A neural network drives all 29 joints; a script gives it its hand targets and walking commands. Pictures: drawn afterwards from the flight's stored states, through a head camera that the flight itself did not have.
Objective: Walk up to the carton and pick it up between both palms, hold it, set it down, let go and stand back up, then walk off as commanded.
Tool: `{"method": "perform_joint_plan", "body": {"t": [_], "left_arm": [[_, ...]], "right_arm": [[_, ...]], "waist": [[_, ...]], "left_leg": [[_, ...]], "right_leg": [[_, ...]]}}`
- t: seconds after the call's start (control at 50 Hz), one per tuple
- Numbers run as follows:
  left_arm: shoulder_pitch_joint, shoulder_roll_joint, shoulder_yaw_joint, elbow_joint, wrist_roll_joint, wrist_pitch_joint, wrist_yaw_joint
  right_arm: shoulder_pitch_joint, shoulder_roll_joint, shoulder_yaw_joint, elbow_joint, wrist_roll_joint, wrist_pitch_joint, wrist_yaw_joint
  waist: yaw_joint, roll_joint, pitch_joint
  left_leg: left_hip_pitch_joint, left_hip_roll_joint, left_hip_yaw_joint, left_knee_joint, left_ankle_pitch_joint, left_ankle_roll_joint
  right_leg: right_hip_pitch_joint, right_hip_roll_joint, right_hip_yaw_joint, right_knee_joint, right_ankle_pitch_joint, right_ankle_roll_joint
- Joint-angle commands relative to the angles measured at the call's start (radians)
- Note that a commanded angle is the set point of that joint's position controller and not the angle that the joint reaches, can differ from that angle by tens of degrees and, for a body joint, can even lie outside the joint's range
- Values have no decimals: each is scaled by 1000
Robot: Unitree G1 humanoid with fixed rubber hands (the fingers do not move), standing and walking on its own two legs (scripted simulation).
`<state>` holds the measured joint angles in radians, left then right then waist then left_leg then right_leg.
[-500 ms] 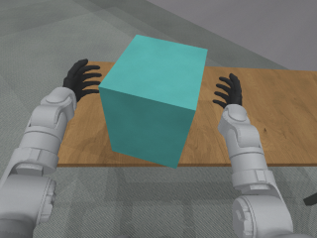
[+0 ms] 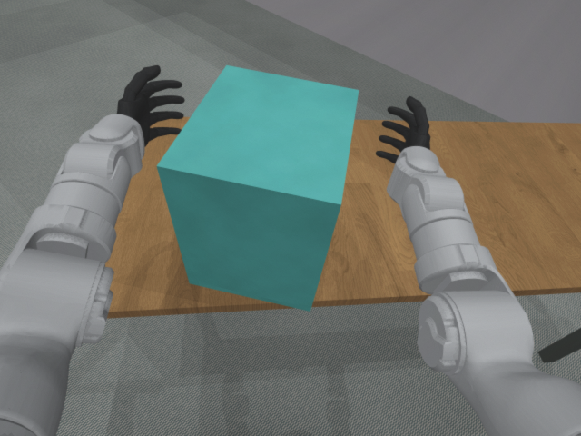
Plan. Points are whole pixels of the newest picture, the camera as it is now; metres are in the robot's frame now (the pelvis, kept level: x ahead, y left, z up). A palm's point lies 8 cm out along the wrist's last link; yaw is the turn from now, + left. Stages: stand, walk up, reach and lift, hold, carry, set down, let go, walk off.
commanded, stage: reach and lift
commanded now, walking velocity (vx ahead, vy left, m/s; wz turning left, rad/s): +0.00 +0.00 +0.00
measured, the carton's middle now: (269, 192) +0.48 +0.02 +0.04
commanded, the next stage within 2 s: none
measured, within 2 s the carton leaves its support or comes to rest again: neither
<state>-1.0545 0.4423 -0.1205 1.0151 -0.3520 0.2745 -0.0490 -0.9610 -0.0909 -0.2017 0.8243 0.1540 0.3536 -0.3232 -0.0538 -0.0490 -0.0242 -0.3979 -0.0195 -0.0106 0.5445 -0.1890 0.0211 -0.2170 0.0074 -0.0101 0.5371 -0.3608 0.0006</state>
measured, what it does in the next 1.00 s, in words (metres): stands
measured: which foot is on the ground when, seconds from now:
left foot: down 0.00-1.00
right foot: down 0.00-1.00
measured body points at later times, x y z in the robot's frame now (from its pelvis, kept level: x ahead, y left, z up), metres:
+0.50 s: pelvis +0.00 +0.01 +0.00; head +0.04 +0.03 +0.45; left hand +0.47 +0.23 +0.13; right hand +0.44 -0.17 +0.12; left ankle +0.06 +0.10 -0.73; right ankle -0.05 -0.12 -0.73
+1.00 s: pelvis +0.01 +0.01 -0.01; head +0.10 +0.04 +0.43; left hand +0.50 +0.21 +0.07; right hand +0.46 -0.18 +0.07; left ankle +0.06 +0.10 -0.73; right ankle -0.05 -0.12 -0.73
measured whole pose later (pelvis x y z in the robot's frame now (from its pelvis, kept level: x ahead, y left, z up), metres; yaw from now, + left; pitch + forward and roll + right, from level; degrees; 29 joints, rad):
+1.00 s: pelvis +0.01 +0.01 -0.01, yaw -1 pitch +17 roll -1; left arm -1.10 0.39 -0.11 1.36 -0.31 -0.10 -0.07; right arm -0.92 -0.09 -0.24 1.08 0.15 -0.08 -0.26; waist -0.06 -0.04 -0.12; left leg -0.69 -0.01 -0.01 0.54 -0.16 0.02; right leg -0.51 0.01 -0.01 0.54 -0.33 0.01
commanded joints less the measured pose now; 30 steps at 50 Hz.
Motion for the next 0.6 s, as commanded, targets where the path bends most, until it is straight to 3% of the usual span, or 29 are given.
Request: {"method": "perform_joint_plan", "body": {"t": [0.0,0.04,0.06,0.08,0.1,0.12,0.14,0.16,0.18,0.2,0.22,0.24,0.26,0.28,0.3,0.32,0.34,0.36,0.38,0.4,0.42,0.44,0.46,0.48,0.52,0.56,0.58], "left_arm": [[-760,283,34,-126,-57,-109,14],[-728,271,56,-44,-24,-114,5],[-717,249,44,-5,-15,-116,-5],[-699,259,56,86,-9,-120,-17],[-655,240,48,41,-4,-136,-25],[-651,235,48,80,-1,-151,-35],[-666,219,32,29,-2,-171,-31],[-656,214,26,61,-5,-195,-35],[-659,223,46,39,-11,-211,-37],[-677,213,28,-36,-19,-230,-30],[-677,195,9,17,-21,-250,-34],[-701,181,-1,1,-31,-277,-34],[-695,171,-5,26,-21,-284,-31],[-706,175,8,-19,-15,-289,-21],[-659,174,20,95,1,-290,-28],[-662,151,4,101,7,-305,-32],[-665,132,-5,115,-9,-316,-31],[-643,121,-26,136,-11,-321,-34],[-636,114,-22,171,-8,-332,-33],[-629,120,-39,222,-28,-338,-39],[-628,101,-59,201,-24,-348,-41],[-623,112,-49,246,-23,-354,-48],[-642,98,-66,217,-29,-372,-43],[-624,90,-59,187,-44,-390,-39],[-638,91,-53,160,-31,-415,-38],[-675,70,-44,63,-25,-450,-28],[-673,65,-48,87,-19,-451,-29]], "right_arm": [[-680,-243,8,-156,47,-98,7],[-642,-218,14,-98,44,-97,5],[-615,-218,10,-26,18,-102,9],[-629,-211,20,-22,39,-103,5],[-586,-211,-1,-33,30,-121,1],[-585,-194,14,6,31,-123,2],[-580,-201,-10,-30,23,-146,-5],[-566,-192,-14,23,18,-151,2],[-578,-184,-2,-36,27,-169,5],[-591,-188,-20,-101,18,-192,2],[-571,-184,-23,-21,13,-195,5],[-572,-186,-37,-20,11,-213,11],[-562,-189,-42,3,-8,-223,17],[-569,-191,-24,-24,8,-232,24],[-556,-186,-14,24,-4,-229,31],[-533,-178,-24,69,-21,-238,33],[-551,-176,-8,57,0,-249,36],[-521,-168,-30,88,-10,-255,40],[-530,-153,-13,70,-12,-267,41],[-551,-164,-26,47,-28,-275,38],[-529,-159,-41,97,-45,-278,41],[-532,-161,-51,92,-59,-282,39],[-533,-148,-52,81,-61,-293,41],[-537,-138,-19,37,-42,-309,47],[-507,-137,-26,63,-47,-335,60],[-469,-133,-52,53,-79,-361,68],[-457,-145,-67,87,-88,-366,68]], "waist": [[-196,134,-818],[-187,114,-786],[-208,102,-746],[-179,95,-710],[-193,104,-705],[-183,78,-661],[-183,107,-721],[-202,104,-693],[-175,92,-753],[-176,117,-819],[-197,119,-781],[-194,154,-809],[-200,154,-811],[-186,164,-869],[-172,149,-795],[-185,154,-766],[-169,145,-788],[-196,163,-763],[-175,138,-766],[-182,111,-750],[-214,125,-743],[-203,107,-738],[-210,121,-751],[-169,119,-808],[-177,157,-861],[-185,197,-989],[-201,206,-957]], "left_leg": [[497,55,-47,3,405,-34],[471,46,-41,2,378,-31],[499,50,-46,-3,387,-33],[440,45,-38,-16,329,-21],[465,44,-43,-11,371,-27],[440,42,-42,-17,339,-18],[453,39,-37,-18,359,-31],[455,40,-37,-12,353,-24],[433,40,-34,-11,367,-20],[446,41,-39,6,416,-30],[464,43,-49,8,395,-33],[487,53,-52,14,418,-40],[500,53,-52,23,428,-39],[526,58,-52,34,469,-46],[496,60,-50,21,404,-34],[498,58,-51,23,403,-37],[491,63,-51,18,401,-37],[491,68,-55,5,368,-32],[441,64,-51,12,328,-23],[413,66,-49,3,279,-14],[420,69,-56,-2,287,-15],[385,64,-49,3,234,-5],[373,65,-50,0,220,-4],[393,67,-42,13,290,-6],[436,73,-50,32,371,-18],[476,75,-54,66,424,-34],[480,80,-59,74,415,-41]], "right_leg": [[-220,10,-6,-133,674,22],[-203,-1,3,-136,685,30],[-222,1,-6,-148,676,34],[-200,-4,8,-148,676,29],[-189,-5,0,-138,724,34],[-179,-6,2,-145,704,34],[-172,0,-3,-143,729,31],[-203,-3,-1,-142,703,33],[-159,-4,7,-130,736,30],[-176,1,-1,-112,764,32],[-223,3,-5,-124,716,31],[-263,8,-16,-132,649,27],[-291,8,-16,-133,653,22],[-291,13,-20,-133,641,17],[-314,6,-14,-144,583,17],[-329,5,-18,-144,573,18],[-334,10,-21,-150,546,10],[-342,8,-26,-155,503,6],[-354,7,-19,-156,463,1],[-360,5,-21,-153,446,3],[-359,1,-25,-153,456,5],[-365,-2,-20,-154,417,9],[-378,-4,-24,-151,393,4],[-364,-7,-19,-140,456,1],[-381,-6,-25,-124,491,9],[-428,1,-30,-115,483,6],[-468,6,-39,-117,438,4]]}}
